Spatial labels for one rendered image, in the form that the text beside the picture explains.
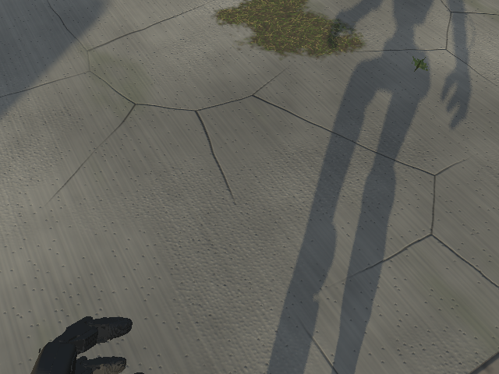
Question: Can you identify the robot left hand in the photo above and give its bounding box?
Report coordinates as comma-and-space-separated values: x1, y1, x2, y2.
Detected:
31, 316, 144, 374

